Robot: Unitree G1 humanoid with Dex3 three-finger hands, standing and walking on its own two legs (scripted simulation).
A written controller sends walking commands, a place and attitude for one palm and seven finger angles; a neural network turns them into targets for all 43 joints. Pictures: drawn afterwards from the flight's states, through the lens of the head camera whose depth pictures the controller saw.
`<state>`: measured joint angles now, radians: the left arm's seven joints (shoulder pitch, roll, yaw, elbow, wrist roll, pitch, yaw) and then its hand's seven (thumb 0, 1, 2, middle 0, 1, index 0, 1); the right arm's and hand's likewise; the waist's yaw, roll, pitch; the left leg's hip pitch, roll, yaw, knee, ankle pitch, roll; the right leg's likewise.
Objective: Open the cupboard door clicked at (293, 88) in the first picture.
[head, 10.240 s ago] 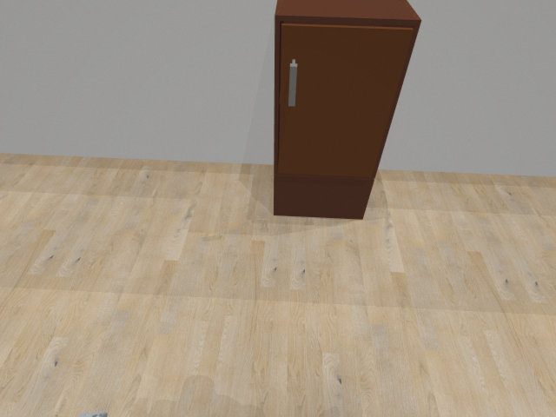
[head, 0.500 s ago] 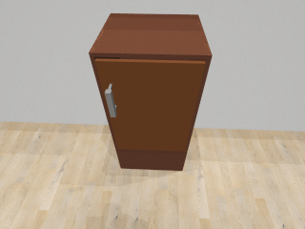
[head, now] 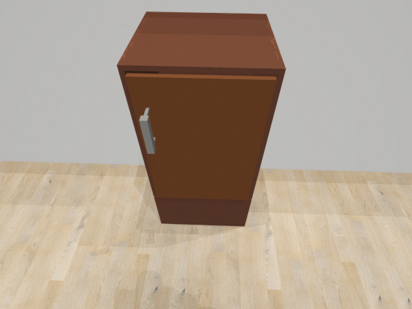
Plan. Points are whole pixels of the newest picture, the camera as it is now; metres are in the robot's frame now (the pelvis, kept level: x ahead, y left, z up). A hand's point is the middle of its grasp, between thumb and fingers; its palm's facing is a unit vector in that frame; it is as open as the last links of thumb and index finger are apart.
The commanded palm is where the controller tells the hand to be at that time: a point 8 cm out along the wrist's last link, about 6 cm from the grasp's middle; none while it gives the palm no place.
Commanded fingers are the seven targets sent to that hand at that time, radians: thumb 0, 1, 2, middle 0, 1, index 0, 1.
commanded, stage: look again from close up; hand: left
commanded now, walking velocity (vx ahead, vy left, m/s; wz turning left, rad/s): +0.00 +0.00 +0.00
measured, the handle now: (149, 131) +0.61 +0.20 -0.05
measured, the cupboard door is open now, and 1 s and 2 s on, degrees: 0 0 0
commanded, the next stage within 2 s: shuffle to correct the standing spot in 0.40 s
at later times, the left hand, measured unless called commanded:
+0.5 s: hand out of the picture +0.03 +0.19 -0.17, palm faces +0.01 -0.98 -0.21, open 7.3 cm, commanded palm none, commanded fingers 0.00 0.90 0.90 -0.20 -0.30 -0.20 -0.30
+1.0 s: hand out of the picture +0.06 +0.17 -0.18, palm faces +0.03 -0.98 -0.20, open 7.3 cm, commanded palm none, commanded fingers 0.00 0.90 0.90 -0.20 -0.30 -0.20 -0.30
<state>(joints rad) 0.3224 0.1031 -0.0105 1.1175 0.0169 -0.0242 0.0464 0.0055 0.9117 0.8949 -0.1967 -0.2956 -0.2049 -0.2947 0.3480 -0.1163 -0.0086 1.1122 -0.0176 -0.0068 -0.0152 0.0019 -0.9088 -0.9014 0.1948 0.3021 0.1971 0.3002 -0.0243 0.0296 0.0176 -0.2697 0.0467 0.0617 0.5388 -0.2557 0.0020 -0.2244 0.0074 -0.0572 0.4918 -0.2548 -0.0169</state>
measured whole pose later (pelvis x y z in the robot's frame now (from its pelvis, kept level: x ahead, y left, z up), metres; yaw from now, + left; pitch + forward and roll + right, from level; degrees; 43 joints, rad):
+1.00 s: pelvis +0.06 +0.00 +0.00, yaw -1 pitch +1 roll +1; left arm 0.30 0.14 0.02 1.07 0.01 -0.01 0.05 0.01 0.91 0.89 -0.20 -0.30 -0.20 -0.29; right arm 0.25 -0.15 -0.02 1.09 -0.01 -0.01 -0.05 0.01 -0.92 -0.90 0.20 0.30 0.20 0.30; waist 0.01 -0.01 0.04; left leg -0.20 0.03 0.09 0.53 -0.34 -0.01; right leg -0.20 -0.01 -0.03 0.57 -0.37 -0.01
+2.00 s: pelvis +0.04 +0.01 +0.00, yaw -2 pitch +0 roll +1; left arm 0.25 0.19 -0.01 1.09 0.02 -0.01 0.03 0.01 0.91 0.89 -0.20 -0.30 -0.20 -0.29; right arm 0.23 -0.19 0.01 1.10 -0.01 -0.03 -0.02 0.00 -0.91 -0.90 0.20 0.30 0.20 0.30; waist 0.00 0.00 0.04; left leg -0.21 0.00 0.08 0.48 -0.27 0.02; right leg -0.19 -0.02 -0.02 0.50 -0.31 0.00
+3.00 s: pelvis -0.02 -0.01 -0.10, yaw +0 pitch +15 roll -3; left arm 0.24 0.30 0.29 0.17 -0.33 -0.36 -0.43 0.01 0.29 0.63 -0.24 -0.69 -0.25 -0.69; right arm 0.23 -0.19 0.02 0.59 0.03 -0.23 -0.07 0.01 -0.90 -0.90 0.20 0.30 0.20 0.30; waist 0.00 0.03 -0.14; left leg -0.99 0.06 -0.03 1.23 -0.49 -0.01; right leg -0.91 0.01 -0.11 1.18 -0.53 -0.04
